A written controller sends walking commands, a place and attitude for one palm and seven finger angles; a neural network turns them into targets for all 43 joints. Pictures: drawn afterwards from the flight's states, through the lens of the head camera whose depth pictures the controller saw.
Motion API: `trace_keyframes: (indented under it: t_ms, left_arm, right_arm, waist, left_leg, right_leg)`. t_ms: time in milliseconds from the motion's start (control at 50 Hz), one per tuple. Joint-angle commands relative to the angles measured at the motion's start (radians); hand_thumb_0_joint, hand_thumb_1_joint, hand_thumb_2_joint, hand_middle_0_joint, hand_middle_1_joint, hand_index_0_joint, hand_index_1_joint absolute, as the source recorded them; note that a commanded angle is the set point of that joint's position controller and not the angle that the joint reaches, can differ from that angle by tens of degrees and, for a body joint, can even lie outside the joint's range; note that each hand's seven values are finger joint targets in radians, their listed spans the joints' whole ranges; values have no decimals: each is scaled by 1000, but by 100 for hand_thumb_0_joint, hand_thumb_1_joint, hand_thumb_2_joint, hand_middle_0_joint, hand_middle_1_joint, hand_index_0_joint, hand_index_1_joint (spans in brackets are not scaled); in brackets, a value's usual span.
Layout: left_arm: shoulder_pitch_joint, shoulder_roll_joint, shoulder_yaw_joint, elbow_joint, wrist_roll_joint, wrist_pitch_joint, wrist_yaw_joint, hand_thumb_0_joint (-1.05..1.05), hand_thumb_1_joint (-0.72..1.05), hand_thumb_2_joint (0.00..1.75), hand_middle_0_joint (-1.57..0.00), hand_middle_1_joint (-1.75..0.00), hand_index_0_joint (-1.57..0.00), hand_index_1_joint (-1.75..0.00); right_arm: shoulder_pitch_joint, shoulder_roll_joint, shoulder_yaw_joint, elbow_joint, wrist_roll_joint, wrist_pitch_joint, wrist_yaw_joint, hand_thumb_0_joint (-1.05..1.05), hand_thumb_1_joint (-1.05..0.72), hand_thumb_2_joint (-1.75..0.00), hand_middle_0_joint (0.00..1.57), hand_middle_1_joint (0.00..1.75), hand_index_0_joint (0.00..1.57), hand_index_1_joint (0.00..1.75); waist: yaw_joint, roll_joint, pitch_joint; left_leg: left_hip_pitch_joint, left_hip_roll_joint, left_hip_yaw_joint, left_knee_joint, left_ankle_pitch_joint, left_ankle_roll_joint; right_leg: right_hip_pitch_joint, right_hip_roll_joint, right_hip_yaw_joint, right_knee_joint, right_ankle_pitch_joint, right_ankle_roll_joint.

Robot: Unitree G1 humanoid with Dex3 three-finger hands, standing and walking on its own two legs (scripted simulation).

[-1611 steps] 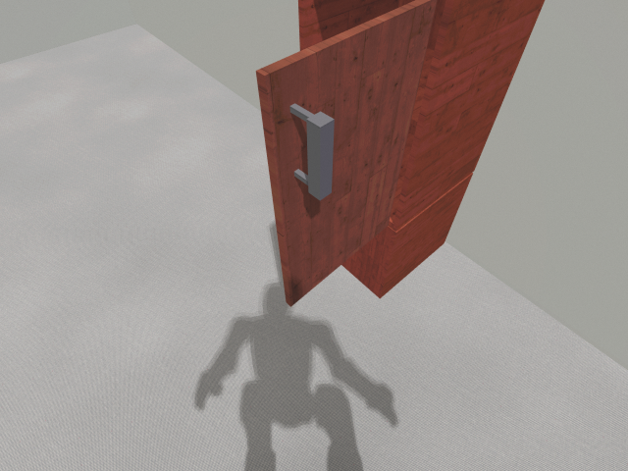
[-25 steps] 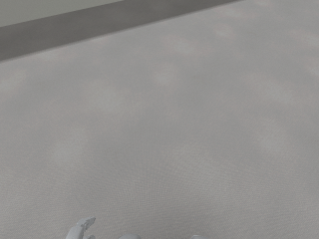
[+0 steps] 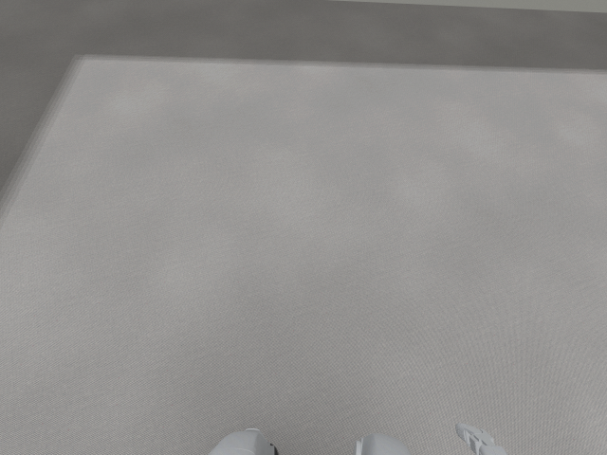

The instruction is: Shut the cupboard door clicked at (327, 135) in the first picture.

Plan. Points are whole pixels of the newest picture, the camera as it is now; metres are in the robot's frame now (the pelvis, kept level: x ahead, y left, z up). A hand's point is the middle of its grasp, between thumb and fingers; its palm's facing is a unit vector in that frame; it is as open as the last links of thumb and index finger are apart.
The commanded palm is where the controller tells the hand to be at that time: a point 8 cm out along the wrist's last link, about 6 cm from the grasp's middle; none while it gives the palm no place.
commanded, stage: turn to face it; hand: left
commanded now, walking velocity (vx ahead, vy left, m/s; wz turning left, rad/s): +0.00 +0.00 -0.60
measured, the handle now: out of the picture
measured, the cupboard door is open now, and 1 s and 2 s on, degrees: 57 57 57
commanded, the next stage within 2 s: none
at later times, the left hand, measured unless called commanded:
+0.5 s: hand (221, 401) +0.20 +0.14 -0.16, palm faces -0.15 -0.97 -0.20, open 7.4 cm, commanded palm none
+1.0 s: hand (257, 293) +0.37 +0.11 -0.14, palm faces -0.49 -0.83 -0.28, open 7.4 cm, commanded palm none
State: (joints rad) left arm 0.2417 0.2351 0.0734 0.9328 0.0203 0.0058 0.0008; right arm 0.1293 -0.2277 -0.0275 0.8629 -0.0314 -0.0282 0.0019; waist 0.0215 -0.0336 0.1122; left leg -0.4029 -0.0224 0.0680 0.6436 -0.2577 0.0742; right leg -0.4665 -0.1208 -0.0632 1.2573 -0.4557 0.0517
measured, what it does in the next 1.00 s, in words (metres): walks ahead, turning right: right foot, then left foot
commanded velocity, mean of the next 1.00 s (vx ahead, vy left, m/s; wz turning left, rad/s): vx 0.00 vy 0.00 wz -0.60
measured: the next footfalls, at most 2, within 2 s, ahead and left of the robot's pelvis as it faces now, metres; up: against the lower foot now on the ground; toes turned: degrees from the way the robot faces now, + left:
right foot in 0.28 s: +0.15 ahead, -0.15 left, +0.00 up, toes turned -11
left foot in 0.64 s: +0.24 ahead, +0.09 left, +0.00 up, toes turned -17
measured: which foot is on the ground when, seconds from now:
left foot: down 0.00-0.30, up 0.32-0.62, down 0.64-1.00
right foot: up 0.00-0.26, down 0.28-0.64, up 0.66-0.98, down 1.00-1.00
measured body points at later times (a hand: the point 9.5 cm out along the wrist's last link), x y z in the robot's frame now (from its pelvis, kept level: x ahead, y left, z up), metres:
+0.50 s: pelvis +0.12 -0.04 +0.02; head +0.18 -0.04 +0.46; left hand +0.21 +0.19 -0.14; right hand +0.15 -0.30 -0.13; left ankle +0.12 +0.09 -0.67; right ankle +0.11 -0.14 -0.72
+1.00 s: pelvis +0.16 -0.03 +0.00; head +0.18 -0.05 +0.45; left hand +0.40 +0.15 -0.12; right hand +0.07 -0.28 -0.14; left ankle +0.21 +0.10 -0.72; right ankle +0.09 -0.13 -0.72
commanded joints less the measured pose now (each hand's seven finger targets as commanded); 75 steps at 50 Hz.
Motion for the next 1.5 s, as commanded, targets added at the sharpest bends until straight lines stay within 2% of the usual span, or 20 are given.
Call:
trace_keyframes:
  t_ms: [0, 220, 240, 280, 320, 400, 560, 580, 620, 640, 760, 940, 960, 980, 1000, 1120, 1280, 1300, 1340, 1480]
  left_arm:
    - [123, 15, -8, -29, 7, -2, 8, 0, 90, 90, -20, -30, -20, -30]
    - [59, 25, 8, -49, 9, 17, -7, 0, 90, 90, -20, -30, -20, -30]
    - [92, 47, 15, -43, 11, 8, -8, 0, 90, 90, -20, -30, -20, -30]
    - [166, 180, 36, -24, 15, -18, 4, 0, 90, 90, -20, -30, -20, -30]
    - [138, 165, 45, -34, 7, -14, 26, 0, 90, 90, -20, -30, -20, -30]
    - [39, 126, 40, -63, 6, -4, 33, 0, 90, 90, -20, -30, -20, -30]
    - [-26, 143, 50, -70, 2, 13, 17, 0, 90, 90, -20, -30, -20, -30]
    - [-39, 120, 42, -87, -7, 18, 12, 0, 90, 90, -20, -30, -20, -30]
    - [-29, 70, 28, -120, -13, 25, 2, 0, 90, 90, -20, -30, -20, -30]
    - [-51, 92, 32, -130, -6, 30, -2, 0, 90, 90, -20, -30, -20, -30]
    - [-47, 70, 31, -122, 2, 55, -35, 0, 90, 90, -20, -30, -20, -30]
    - [-16, 91, 27, -137, 3, 29, -34, 0, 90, 90, -20, -30, -20, -30]
    - [40, 154, 37, -121, 9, 18, -27, 0, 90, 90, -20, -30, -20, -30]
    - [91, 262, 58, -105, 17, 6, -13, 0, 90, 90, -20, -30, -20, -30]
    - [125, 298, 59, -93, 2, 10, -1, 0, 90, 90, -20, -30, -20, -30]
    - [-66, 193, 35, -151, 5, 9, 12, 0, 90, 90, -20, -30, -20, -30]
    - [-85, 203, 43, -139, 4, 23, 4, 0, 90, 90, -20, -30, -20, -30]
    - [-99, 175, 37, -148, -3, 29, 3, 0, 90, 90, -20, -30, -20, -30]
    - [-59, 89, 18, -174, -16, 37, -9, 0, 90, 90, -20, -30, -20, -30]
    - [-85, 82, 30, -137, 2, 59, -42, 0, 90, 90, -20, -30, -20, -30]
  right_arm:
    - [102, -102, -18, -3, 6, -28, -34, 0, -90, -90, 20, 30, 20, 30]
    - [87, -124, -43, 52, 5, 29, -37, 0, -90, -90, 20, 30, 20, 30]
    - [90, -116, -45, 50, 10, 31, -34, 0, -90, -90, 20, 30, 20, 30]
    - [83, -37, -36, 12, 23, 30, -25, 0, -90, -90, 20, 30, 20, 30]
    - [58, -49, -34, -3, 22, 44, -34, 0, -90, -90, 20, 30, 20, 30]
    - [40, -41, -33, 2, 23, 46, -24, 0, -90, -90, 20, 30, 20, 30]
    - [129, -40, -38, 8, 32, 32, -32, 0, -90, -90, 20, 30, 20, 30]
    - [160, -86, -45, 14, 27, 23, -38, 0, -90, -90, 20, 30, 20, 30]
    - [187, -225, -70, -9, 2, 19, -47, 0, -90, -90, 20, 30, 20, 30]
    - [172, -218, -65, -23, -5, 25, -47, 0, -90, -90, 20, 30, 20, 30]
    - [63, -167, -49, -48, -5, 24, -49, 0, -90, -90, 20, 30, 20, 30]
    - [95, -209, -76, -25, 6, 35, -24, 0, -90, -90, 20, 30, 20, 30]
    - [98, -178, -74, -36, 15, 37, -16, 0, -90, -90, 20, 30, 20, 30]
    - [55, -88, -51, -81, 19, 38, -13, 0, -90, -90, 20, 30, 20, 30]
    - [19, -112, -44, -101, 18, 55, -21, 0, -90, -90, 20, 30, 20, 30]
    - [58, -106, -48, -56, 16, 61, -11, 0, -90, -90, 20, 30, 20, 30]
    - [145, -90, -46, -44, 27, 38, -24, 0, -90, -90, 20, 30, 20, 30]
    - [190, -117, -49, -30, 25, 28, -28, 0, -90, -90, 20, 30, 20, 30]
    - [214, -273, -76, -45, 3, 18, -39, 0, -90, -90, 20, 30, 20, 30]
    - [113, -174, -47, -60, -3, 19, -49, 0, -90, -90, 20, 30, 20, 30]
  waist:
    - [-4, 128, -218]
    - [8, 107, -79]
    - [20, 69, -100]
    - [41, -253, -132]
    - [28, -206, -158]
    - [-2, -79, -211]
    - [-54, -101, -211]
    - [-67, -20, -216]
    - [-75, 342, -198]
    - [-74, 206, -156]
    - [-18, 215, -97]
    - [2, 193, -175]
    - [24, 72, -200]
    - [60, -261, -183]
    - [77, -261, -178]
    - [-25, -114, -149]
    - [-59, -123, -165]
    - [-80, -54, -176]
    - [-75, 376, -192]
    - [-35, 231, -124]
  left_leg:
    - [205, 259, -180, -293, 551, 101]
    - [164, 291, -39, -163, 307, 38]
    - [152, 246, -2, -76, 239, 0]
    - [-108, 13, 105, 330, -346, -107]
    - [-200, 46, -70, 524, -357, -110]
    - [-127, 66, -76, 415, -228, -127]
    - [192, 25, -46, -137, 20, -131]
    - [323, 83, -76, -224, 84, -119]
    - [362, 482, -443, -349, 288, 77]
    - [265, 499, -419, -341, 269, 128]
    - [234, 358, -108, -298, 363, 69]
    - [223, 340, 46, -68, 377, -26]
    - [118, 285, 89, 72, 244, -80]
    - [-157, 123, 146, 295, -299, -140]
    - [-208, 98, 9, 472, -406, -139]
    - [-143, 106, -50, 436, -156, -157]
    - [143, 34, -20, -67, -28, -144]
    - [267, 67, -42, -193, 44, -136]
    - [351, 480, -446, -372, 141, 44]
    - [254, 346, -104, -306, 342, 50]
  right_leg:
    - [-11, 7, 60, -134, 123, 7]
    - [213, 108, -7, -668, 282, -29]
    - [267, 89, 38, -748, 387, -41]
    - [430, -233, 481, -891, 922, -240]
    - [450, -234, 530, -922, 841, -324]
    - [384, -117, 347, -886, 732, -257]
    - [217, -29, 359, -783, 605, -163]
    - [107, 31, 311, -730, 476, -115]
    - [-92, 178, 89, -342, -191, -26]
    - [-59, 132, 119, -210, -173, -28]
    - [-35, 86, 34, -248, -19, 4]
    - [271, 128, -44, -759, 260, -40]
    - [400, 41, 70, -855, 392, -74]
    - [526, -209, 423, -918, 705, -174]
    - [454, -284, 491, -917, 801, -265]
    - [298, -104, 301, -905, 545, -225]
    - [175, -55, 386, -817, 481, -179]
    - [92, -2, 347, -758, 397, -130]
    - [-118, 187, 92, -348, -178, -23]
    - [-66, 94, 48, -149, 0, 9]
